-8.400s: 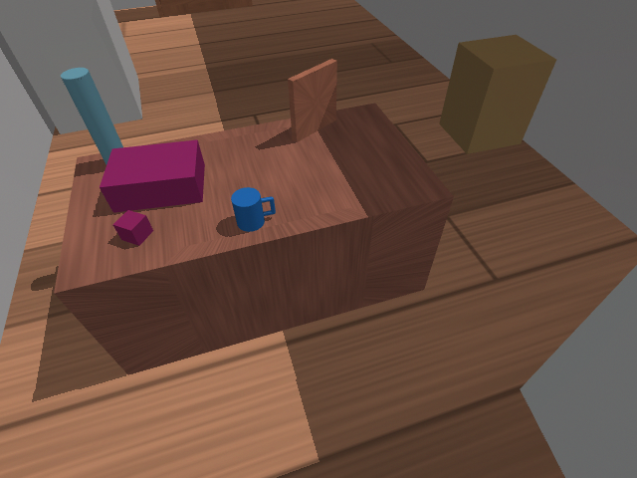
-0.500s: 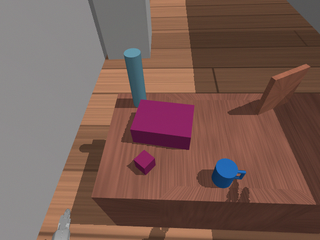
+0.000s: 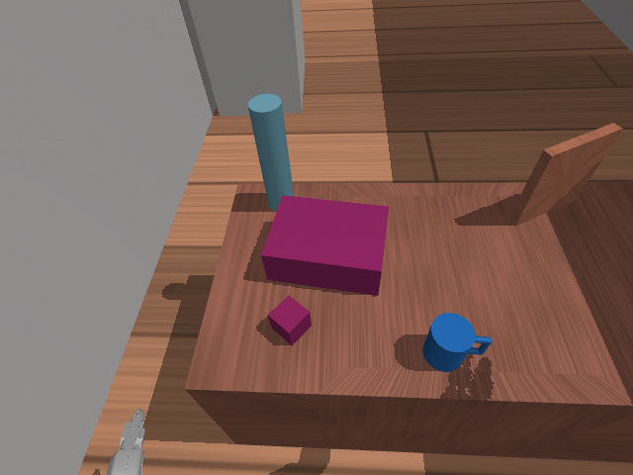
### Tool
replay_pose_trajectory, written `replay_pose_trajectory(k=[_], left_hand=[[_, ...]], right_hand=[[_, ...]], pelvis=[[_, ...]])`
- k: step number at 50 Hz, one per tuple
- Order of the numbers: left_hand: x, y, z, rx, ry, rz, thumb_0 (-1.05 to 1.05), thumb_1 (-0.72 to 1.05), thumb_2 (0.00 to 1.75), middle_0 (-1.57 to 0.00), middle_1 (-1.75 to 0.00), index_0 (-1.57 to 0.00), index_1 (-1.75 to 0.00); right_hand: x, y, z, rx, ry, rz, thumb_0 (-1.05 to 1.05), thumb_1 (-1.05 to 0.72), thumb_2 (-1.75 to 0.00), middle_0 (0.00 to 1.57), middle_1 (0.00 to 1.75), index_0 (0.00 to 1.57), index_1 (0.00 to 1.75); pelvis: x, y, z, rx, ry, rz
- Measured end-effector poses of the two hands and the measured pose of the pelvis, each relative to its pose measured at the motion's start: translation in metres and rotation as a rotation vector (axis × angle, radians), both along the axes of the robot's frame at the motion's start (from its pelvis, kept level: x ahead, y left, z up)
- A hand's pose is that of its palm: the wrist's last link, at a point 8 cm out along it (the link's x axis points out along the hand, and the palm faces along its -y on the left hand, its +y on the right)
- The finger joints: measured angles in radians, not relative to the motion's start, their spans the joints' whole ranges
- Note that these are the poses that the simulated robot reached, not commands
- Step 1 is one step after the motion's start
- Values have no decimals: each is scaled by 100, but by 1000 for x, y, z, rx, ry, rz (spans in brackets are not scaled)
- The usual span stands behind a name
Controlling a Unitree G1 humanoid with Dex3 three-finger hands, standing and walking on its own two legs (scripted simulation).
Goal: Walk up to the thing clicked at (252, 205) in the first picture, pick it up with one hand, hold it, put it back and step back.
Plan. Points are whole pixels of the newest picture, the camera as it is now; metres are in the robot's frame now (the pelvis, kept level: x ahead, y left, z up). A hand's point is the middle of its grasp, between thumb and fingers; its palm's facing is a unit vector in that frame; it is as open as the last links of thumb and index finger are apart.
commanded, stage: go down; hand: right
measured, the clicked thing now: (456, 343) +0.40 -0.22 -0.24
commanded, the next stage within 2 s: approach in 0.56 s
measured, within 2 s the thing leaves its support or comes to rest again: neither
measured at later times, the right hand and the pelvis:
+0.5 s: hand out of the picture +0.32 -0.39 +0.08, palm faces +0.23 +0.97 -0.07, open 17.7 cm; pelvis -0.01 -0.01 +0.00, yaw +1 degrees
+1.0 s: hand out of the picture +0.32 -0.37 +0.02, palm faces +0.20 +0.98 +0.03, open 17.7 cm; pelvis -0.02 -0.01 -0.03, yaw +1 degrees
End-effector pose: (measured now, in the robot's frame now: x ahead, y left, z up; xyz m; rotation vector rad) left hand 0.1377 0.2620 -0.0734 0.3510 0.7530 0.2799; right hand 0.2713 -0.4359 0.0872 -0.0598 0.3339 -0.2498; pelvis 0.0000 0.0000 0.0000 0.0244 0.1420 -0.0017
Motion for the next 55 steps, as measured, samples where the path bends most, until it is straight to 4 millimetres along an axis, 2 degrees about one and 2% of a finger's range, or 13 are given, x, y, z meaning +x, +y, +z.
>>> replay_pose_trajectory(k=[20, 26, 36, 39, 43, 46, 55], left_hand=[[-8, -7, 0, 0, 2, 11, -1, -54, 6, -6, -5, -5, -5], [-11, -9, 0, -4, 1, 6, -1, -54, 6, -6, -5, -5, -5], [-11, -9, 0, 3, -1, 3, -1, -54, 6, -5, -5, -5, -5], [-10, -12, 2, -5, -21, -2, -1, -54, 6, -5, -5, -5, -5], [-11, -14, 3, -8, -44, -14, -1, -55, 6, -5, -4, -4, -5], [-12, -15, 1, -3, -59, -32, -1, -55, 5, -5, -4, -4, -5], [-24, -15, -4, 66, -108, -70, -1, -54, 4, -5, -5, -5, -5]], right_hand=[[17, -6, 11, 6, -63, 11, -1, 60, -7, 3, 6, 4, 6], [15, -5, 6, 16, -78, 8, -1, 60, -7, 3, 6, 4, 6], [13, -8, 13, 6, -119, 6, -1, 60, -6, 4, 6, 5, 6], [11, -7, 10, 19, -125, 10, -1, 60, -6, 4, 6, 5, 6], [9, -1, -6, 49, -157, 15, -1, 60, -5, 4, 5, 5, 5], [11, 7, -27, 62, -202, 27, -1, 61, -4, 4, 5, 5, 5], [22, 40, -118, 112, -247, 58, -1, 61, -4, 5, 5, 6, 5]], pelvis=[[-5, -6, -1, 8, 9, 8], [-5, -7, -2, 9, 13, 9], [-9, -7, -2, 12, 8, 7], [-10, -7, -2, 11, 10, 5], [-13, -6, -6, 9, 25, 5], [-17, -6, -14, 11, 50, 7], [-31, -9, -50, 25, 135, 24]])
